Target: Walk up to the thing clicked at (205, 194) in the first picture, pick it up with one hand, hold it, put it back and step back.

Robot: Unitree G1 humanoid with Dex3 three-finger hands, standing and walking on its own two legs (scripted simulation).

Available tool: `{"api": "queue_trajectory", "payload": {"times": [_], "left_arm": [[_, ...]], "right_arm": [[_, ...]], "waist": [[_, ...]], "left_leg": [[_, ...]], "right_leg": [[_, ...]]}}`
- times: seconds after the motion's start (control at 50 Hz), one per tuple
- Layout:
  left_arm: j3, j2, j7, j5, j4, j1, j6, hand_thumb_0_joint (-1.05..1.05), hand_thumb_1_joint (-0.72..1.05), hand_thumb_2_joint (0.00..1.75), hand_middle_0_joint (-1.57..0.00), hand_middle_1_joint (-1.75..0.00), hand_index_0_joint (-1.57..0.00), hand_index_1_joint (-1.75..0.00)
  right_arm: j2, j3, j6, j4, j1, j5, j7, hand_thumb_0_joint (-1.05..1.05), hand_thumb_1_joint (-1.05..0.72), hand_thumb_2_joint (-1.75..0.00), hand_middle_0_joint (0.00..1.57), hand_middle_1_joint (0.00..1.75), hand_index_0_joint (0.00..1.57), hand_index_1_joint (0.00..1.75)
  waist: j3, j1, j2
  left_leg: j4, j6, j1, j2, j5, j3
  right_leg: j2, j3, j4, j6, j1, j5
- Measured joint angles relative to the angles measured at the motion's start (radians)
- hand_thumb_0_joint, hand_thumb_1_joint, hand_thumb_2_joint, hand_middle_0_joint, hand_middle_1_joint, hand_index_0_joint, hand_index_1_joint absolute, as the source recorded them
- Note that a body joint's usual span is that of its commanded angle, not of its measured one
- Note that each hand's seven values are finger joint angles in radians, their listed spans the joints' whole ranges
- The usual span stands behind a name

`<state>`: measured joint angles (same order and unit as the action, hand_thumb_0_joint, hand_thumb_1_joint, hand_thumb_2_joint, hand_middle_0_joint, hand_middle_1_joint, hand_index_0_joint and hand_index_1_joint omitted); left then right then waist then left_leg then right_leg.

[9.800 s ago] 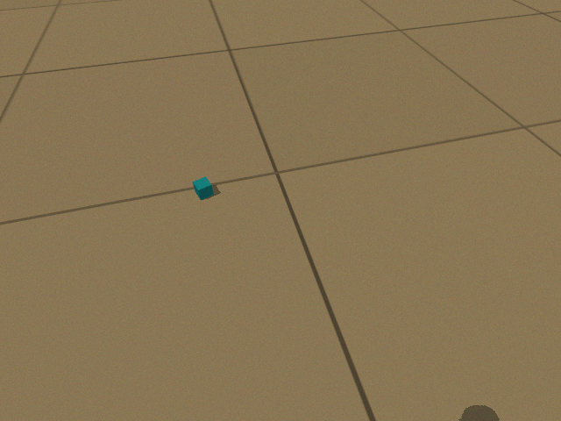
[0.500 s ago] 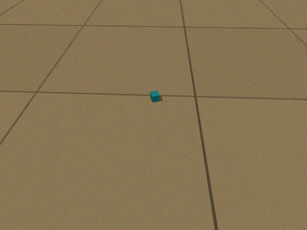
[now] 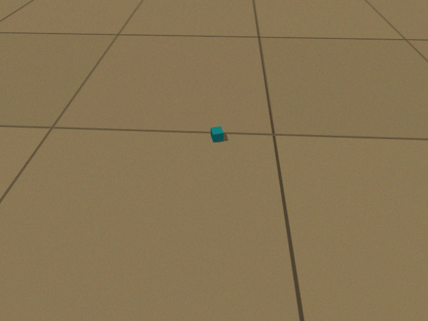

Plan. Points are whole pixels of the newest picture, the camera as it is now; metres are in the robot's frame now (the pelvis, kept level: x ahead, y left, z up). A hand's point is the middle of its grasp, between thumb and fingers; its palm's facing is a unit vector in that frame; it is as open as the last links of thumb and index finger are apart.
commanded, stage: stand
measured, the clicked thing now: (217, 134) +1.38 +0.00 -0.75
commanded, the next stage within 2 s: none
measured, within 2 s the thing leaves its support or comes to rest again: neither
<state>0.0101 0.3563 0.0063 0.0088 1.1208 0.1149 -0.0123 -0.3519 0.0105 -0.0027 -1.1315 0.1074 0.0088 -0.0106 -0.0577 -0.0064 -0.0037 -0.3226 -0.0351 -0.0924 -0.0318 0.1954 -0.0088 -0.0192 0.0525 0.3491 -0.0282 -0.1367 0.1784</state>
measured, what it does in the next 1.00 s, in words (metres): stands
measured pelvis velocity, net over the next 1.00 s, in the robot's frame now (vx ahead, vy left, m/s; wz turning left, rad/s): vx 0.00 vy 0.00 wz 0.00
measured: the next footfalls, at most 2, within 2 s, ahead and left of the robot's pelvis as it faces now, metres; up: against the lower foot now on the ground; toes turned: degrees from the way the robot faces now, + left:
none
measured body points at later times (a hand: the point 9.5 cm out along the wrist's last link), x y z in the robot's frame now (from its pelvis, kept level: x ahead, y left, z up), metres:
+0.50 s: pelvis +0.00 +0.00 +0.00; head +0.02 +0.00 +0.45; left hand +0.08 +0.30 -0.13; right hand +0.07 -0.30 -0.13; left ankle -0.01 +0.14 -0.75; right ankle +0.01 -0.14 -0.75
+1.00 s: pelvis +0.00 +0.00 +0.00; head +0.02 +0.00 +0.45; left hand +0.08 +0.30 -0.13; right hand +0.08 -0.30 -0.13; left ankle -0.01 +0.14 -0.75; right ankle +0.01 -0.14 -0.75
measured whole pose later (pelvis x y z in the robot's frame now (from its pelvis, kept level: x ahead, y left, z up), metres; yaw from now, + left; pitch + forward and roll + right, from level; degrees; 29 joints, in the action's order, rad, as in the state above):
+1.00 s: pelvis +0.00 +0.00 +0.00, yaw +0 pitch -2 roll +0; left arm 0.01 0.36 0.00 0.01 1.11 0.12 -0.01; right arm -0.35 0.01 0.00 -1.12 0.12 0.01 -0.01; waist -0.06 -0.01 0.00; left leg -0.33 -0.03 -0.09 -0.03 0.20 -0.01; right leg -0.02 0.05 0.35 -0.03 -0.13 0.18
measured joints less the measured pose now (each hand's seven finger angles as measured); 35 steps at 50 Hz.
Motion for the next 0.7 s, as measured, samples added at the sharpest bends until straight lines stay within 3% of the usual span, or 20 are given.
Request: {"api": "queue_trajectory", "payload": {"times": [0.7], "left_arm": [[0.000, 0.001, 0.000, 0.001, -0.006, 0.006, 0.001, 0.01, 0.90, 0.90, -0.20, -0.30, -0.20, -0.30]], "right_arm": [[0.000, 0.001, 0.001, 0.006, 0.011, 0.001, 0.000, 0.01, -0.90, -0.90, 0.20, 0.30, 0.20, 0.30]], "waist": [[-0.003, -0.001, -0.002]], "left_leg": [[-0.002, 0.002, 0.000, 0.000, 0.005, 0.002]], "right_leg": [[0.000, 0.002, -0.002, -0.001, 0.001, 0.002]]}}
